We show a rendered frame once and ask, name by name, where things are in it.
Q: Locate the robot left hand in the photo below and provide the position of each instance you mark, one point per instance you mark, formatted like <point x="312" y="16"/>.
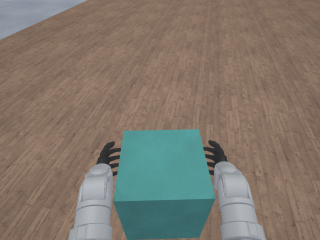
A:
<point x="105" y="159"/>

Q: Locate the carton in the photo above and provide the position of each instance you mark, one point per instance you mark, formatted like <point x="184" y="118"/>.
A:
<point x="163" y="187"/>

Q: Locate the robot right hand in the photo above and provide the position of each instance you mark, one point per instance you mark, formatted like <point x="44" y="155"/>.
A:
<point x="218" y="156"/>

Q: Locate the right robot forearm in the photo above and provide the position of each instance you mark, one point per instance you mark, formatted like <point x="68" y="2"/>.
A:
<point x="238" y="216"/>

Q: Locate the left robot forearm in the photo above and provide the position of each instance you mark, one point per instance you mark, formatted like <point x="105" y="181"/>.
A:
<point x="94" y="205"/>

